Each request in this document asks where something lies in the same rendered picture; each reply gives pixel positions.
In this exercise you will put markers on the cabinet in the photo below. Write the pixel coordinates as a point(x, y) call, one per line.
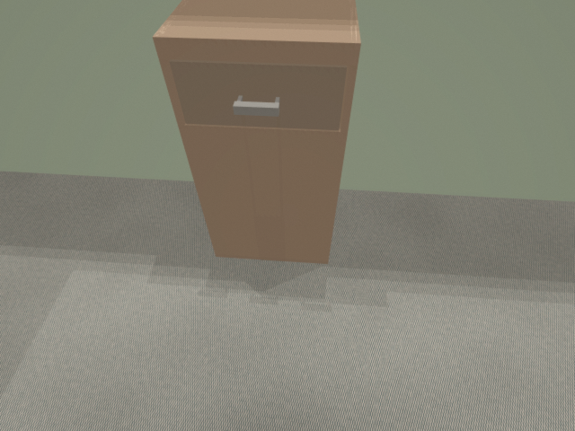
point(265, 193)

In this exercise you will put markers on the handle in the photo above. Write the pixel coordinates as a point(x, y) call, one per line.
point(256, 108)

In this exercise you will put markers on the drawer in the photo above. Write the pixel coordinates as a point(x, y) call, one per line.
point(310, 96)

